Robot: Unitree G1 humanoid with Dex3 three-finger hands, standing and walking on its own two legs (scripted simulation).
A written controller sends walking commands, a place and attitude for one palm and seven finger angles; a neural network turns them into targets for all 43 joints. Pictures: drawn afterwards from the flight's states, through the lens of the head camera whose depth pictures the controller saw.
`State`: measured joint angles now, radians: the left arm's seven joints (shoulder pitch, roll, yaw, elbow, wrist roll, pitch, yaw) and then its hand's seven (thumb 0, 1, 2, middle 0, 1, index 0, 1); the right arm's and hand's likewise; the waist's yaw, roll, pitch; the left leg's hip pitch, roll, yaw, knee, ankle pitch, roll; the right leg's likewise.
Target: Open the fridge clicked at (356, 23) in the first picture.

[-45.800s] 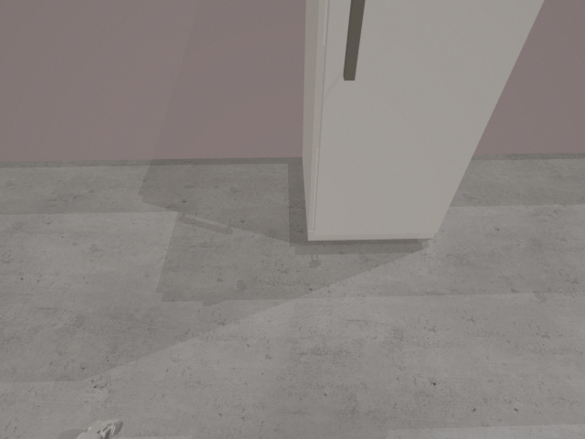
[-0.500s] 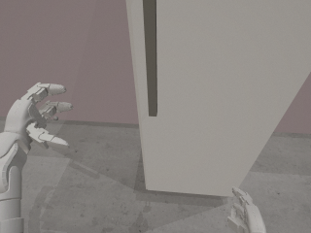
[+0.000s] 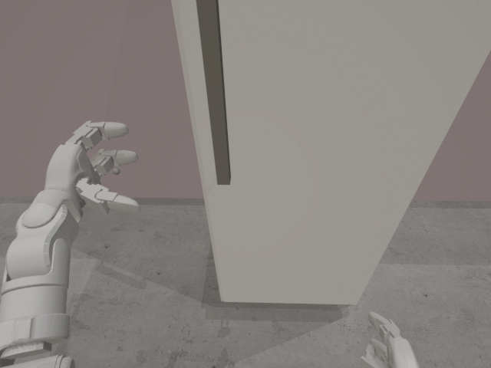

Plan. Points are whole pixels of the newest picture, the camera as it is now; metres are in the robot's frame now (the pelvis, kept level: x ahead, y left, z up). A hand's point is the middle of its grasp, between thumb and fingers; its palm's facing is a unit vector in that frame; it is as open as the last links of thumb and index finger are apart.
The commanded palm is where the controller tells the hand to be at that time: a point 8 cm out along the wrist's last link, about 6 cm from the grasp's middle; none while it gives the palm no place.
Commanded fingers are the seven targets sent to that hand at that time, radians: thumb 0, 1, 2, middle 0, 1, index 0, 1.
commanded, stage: move the hooked fingers beside the handle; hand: left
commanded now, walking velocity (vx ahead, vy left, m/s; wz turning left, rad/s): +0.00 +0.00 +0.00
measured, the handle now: (216, 77) +0.51 +0.09 +0.26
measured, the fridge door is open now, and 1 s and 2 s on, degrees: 0 0 0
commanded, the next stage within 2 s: feel for the door with the fingertips in 1.68 s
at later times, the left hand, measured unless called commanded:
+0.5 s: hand (150, 154) +0.39 +0.19 +0.18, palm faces +0.09 -1.00 +0.02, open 14.0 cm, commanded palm +0.37 +0.24 +0.18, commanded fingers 0.00 -0.50 0.30 -0.30 -1.20 -0.30 -1.20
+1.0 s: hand (180, 132) +0.44 +0.15 +0.19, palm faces +0.08 -1.00 +0.01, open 14.0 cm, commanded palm +0.41 +0.21 +0.18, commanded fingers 0.00 -0.50 0.30 -0.30 -1.20 -0.30 -1.20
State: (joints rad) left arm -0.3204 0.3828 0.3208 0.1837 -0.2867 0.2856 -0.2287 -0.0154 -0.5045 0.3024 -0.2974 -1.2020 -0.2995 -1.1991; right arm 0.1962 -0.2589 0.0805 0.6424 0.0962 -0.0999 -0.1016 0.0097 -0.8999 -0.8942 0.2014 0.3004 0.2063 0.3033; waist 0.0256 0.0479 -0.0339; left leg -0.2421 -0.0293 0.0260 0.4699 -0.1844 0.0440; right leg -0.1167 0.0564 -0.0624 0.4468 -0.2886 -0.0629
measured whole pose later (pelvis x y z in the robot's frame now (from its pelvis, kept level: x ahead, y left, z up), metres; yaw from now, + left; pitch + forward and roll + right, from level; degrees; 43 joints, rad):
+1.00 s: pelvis +0.01 +0.00 +0.00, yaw -1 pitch +0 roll +0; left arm -0.68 0.29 0.22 0.57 -0.18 0.17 -0.02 -0.02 -0.50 0.30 -0.30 -1.20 -0.30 -1.20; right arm 0.27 -0.25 0.05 0.68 0.07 -0.02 -0.07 0.01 -0.90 -0.89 0.20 0.30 0.21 0.30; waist -0.02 0.03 -0.03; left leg -0.27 -0.02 0.05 0.46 -0.19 0.04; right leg -0.15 0.06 -0.04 0.44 -0.29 -0.07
